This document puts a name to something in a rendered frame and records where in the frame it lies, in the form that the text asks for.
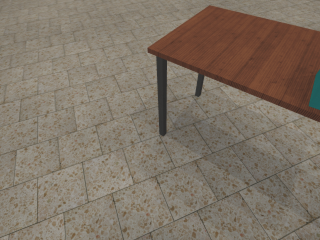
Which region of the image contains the table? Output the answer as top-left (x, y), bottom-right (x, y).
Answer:
top-left (147, 5), bottom-right (320, 137)

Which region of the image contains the carton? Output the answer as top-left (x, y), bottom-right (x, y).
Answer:
top-left (309, 70), bottom-right (320, 110)

